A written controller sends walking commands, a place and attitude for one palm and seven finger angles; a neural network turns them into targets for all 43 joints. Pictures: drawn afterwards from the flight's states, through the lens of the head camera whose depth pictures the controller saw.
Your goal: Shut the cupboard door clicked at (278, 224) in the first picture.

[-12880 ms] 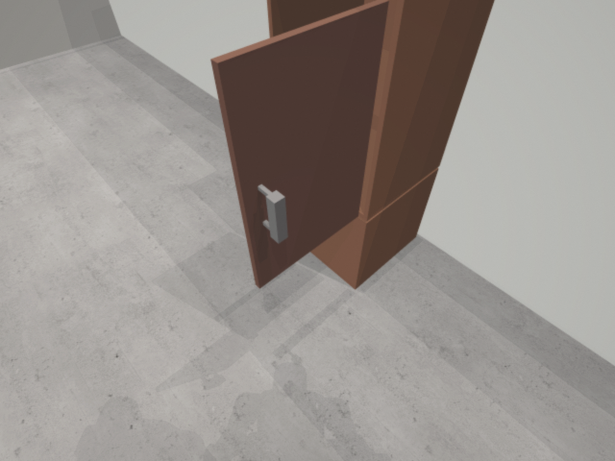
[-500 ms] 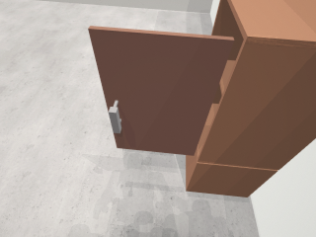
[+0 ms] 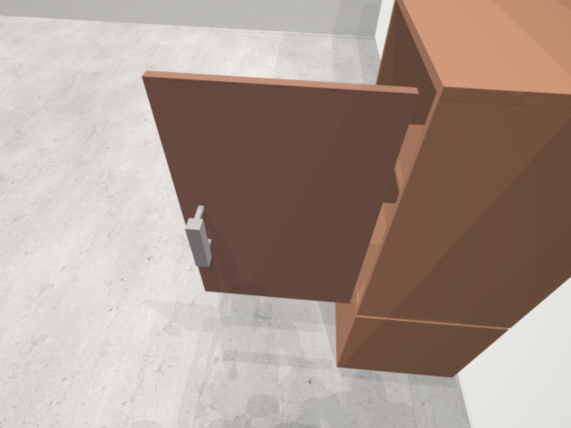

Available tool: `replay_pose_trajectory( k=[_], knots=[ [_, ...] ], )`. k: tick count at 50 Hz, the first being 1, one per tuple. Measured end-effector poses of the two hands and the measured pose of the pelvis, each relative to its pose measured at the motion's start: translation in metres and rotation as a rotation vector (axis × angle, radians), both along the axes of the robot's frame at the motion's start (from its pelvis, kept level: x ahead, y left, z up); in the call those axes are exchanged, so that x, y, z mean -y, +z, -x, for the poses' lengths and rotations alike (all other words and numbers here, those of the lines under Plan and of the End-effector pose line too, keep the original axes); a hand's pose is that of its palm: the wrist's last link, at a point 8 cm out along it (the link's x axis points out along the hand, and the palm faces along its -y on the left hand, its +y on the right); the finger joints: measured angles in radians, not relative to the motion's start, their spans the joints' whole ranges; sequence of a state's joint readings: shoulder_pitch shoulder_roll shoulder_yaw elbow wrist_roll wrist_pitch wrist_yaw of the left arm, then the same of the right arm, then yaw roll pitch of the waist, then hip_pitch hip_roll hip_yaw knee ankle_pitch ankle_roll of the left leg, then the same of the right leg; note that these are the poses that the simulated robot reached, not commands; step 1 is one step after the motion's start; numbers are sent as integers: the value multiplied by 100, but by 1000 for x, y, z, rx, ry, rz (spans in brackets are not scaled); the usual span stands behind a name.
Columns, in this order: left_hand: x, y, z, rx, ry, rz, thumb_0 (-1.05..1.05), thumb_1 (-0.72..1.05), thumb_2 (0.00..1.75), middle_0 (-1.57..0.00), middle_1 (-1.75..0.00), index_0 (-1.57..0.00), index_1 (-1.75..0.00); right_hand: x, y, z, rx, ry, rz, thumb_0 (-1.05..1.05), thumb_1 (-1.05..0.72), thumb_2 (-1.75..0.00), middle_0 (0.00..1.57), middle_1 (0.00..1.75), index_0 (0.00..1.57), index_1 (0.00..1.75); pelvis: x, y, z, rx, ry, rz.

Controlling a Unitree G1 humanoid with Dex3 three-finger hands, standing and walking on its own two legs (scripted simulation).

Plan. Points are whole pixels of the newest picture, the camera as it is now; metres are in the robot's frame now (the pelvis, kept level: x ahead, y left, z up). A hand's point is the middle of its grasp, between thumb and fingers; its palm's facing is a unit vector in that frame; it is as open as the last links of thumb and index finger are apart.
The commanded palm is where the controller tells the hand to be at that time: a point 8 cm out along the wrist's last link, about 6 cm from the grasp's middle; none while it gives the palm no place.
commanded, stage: come to a stop and stand still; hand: left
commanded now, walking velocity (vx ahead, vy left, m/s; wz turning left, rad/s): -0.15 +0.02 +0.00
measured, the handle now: (202, 235) +0.47 +0.20 -0.07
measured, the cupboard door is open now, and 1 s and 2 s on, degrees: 90 90 90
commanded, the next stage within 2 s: look again from close up in 1.02 s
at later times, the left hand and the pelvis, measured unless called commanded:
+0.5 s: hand out of the picture +0.02 +0.20 -0.17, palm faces +0.03 -0.96 -0.28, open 7.4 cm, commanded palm none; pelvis -0.03 -0.01 -0.01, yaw +1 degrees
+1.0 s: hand out of the picture -0.07 +0.19 -0.18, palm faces +0.00 -0.98 -0.19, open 7.4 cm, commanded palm none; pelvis -0.07 +0.01 +0.00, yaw +0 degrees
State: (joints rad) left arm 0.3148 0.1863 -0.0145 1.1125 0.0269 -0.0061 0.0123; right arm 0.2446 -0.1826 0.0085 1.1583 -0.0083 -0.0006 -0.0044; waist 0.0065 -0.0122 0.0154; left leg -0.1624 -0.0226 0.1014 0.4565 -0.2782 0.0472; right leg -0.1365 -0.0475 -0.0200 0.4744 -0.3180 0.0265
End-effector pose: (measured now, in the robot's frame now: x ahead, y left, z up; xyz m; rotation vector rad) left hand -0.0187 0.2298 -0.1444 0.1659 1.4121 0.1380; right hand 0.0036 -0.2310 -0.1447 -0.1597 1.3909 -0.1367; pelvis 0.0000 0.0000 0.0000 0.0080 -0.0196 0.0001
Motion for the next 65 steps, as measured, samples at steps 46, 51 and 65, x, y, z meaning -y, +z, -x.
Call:
replay_pose_trajectory(
  k=[46, 51, 65],
  knots=[
    [-8, 0, 32, 108, -25, -9, 0, 91, 90, -20, -30, -20, -30, -3, 6, 48, 83, -5, 22, 1, -91, -90, 20, 30, 20, 30, -7, -3, 68, -3, 5, 15],
    [-5, -4, 62, 20, -6, 7, 0, 91, 90, -20, -30, -20, -30, -10, 4, 67, 23, -25, 14, 1, -91, -90, 20, 30, 20, 30, -10, -2, 70, -6, 2, 16],
    [0, -4, 84, -54, 15, 23, 0, 91, 90, -20, -29, -20, -30, -24, 1, 67, -2, -44, -4, 1, -91, -90, 20, 30, 20, 30, -15, -1, 66, -8, -4, 14]
  ],
)
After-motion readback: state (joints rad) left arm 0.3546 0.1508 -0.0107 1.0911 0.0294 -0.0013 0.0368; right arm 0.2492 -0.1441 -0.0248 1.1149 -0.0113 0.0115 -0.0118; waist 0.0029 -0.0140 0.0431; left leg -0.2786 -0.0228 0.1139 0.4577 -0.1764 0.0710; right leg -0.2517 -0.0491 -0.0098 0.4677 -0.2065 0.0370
